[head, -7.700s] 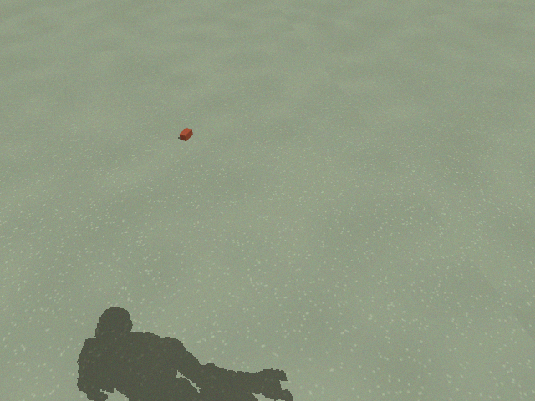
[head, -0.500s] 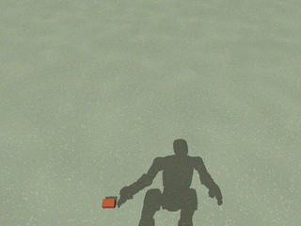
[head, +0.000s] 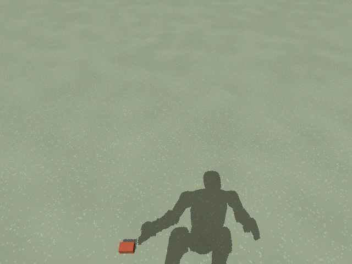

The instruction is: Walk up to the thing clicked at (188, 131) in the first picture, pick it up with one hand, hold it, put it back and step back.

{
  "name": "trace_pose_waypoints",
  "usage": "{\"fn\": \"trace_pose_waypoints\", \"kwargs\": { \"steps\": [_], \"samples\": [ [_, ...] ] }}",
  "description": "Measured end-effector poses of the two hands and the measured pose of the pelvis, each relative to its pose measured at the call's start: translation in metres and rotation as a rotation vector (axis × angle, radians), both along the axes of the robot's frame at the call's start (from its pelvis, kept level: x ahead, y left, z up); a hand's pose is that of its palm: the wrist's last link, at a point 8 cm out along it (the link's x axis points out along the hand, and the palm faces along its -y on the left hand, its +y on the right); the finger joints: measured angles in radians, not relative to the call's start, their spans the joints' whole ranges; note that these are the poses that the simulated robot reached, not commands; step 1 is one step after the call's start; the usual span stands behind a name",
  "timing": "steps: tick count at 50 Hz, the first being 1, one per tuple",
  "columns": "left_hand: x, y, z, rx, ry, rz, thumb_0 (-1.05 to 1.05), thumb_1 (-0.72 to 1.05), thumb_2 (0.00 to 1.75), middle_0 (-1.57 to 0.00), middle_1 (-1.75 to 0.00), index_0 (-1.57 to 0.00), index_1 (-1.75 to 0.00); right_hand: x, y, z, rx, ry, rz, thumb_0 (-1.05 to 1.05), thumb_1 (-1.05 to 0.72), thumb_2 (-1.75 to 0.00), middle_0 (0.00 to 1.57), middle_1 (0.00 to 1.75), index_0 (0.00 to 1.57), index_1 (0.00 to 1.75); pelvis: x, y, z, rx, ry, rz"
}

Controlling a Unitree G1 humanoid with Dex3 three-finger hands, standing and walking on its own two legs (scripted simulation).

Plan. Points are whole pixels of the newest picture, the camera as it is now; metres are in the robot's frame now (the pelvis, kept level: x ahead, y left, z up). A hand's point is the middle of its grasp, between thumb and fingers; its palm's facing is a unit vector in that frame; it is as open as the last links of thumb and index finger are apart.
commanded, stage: stand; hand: left
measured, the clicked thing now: (126, 247) +0.40 +0.28 -0.76
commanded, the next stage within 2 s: none
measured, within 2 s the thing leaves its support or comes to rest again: neither
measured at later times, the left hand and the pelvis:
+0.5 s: hand out of the picture +0.07 +0.25 -0.16, palm faces -0.03 -0.94 -0.34, open 7.4 cm; pelvis +0.01 +0.00 +0.00, yaw +0 degrees
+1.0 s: hand out of the picture +0.08 +0.25 -0.16, palm faces -0.02 -0.94 -0.34, open 7.4 cm; pelvis +0.02 -0.01 +0.00, yaw +0 degrees
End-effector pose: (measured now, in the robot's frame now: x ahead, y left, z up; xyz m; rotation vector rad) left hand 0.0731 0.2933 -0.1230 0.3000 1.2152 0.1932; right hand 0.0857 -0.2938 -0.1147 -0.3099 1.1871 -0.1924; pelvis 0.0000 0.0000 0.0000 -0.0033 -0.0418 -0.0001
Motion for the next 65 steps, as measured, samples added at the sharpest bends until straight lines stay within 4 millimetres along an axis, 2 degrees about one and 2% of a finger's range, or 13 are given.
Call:
{"fn": "trace_pose_waypoints", "kwargs": {
  "steps": [19,43,65],
  "samples": [
    [-0.006,0.001,0.000,0.008,0.041,0.003,0.01,0.90,0.90,-0.20,-0.30,-0.20,-0.30,-0.009,-0.003,-0.004,-0.002,0.050,-0.006,0.00,-0.90,-0.90,0.20,0.30,0.21,0.30,0.005,-0.001,0.000,0.002,0.006,0.004],
    [0.005,-0.002,0.002,0.015,0.028,0.004,0.01,0.90,0.90,-0.20,-0.30,-0.20,-0.30,0.006,-0.006,-0.005,-0.001,0.038,0.009,0.00,-0.90,-0.90,0.20,0.30,0.21,0.30,0.014,-0.005,0.000,0.002,0.009,0.009],
    [0.007,-0.003,0.001,0.014,0.025,0.000,0.01,0.90,0.90,-0.20,-0.30,-0.20,-0.30,0.008,-0.007,-0.003,-0.006,0.034,0.009,0.00,-0.90,-0.90,0.20,0.30,0.21,0.30,0.016,-0.006,0.000,0.001,0.007,0.007]
  ]
}}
